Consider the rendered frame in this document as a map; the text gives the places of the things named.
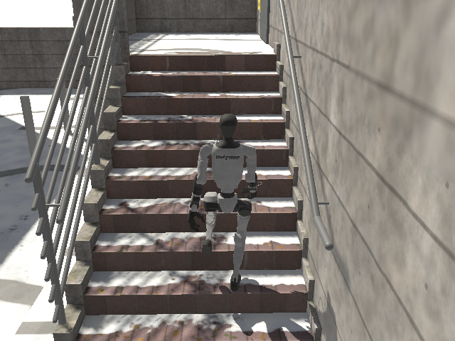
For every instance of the stairs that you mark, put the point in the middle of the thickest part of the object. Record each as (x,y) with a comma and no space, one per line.
(151,280)

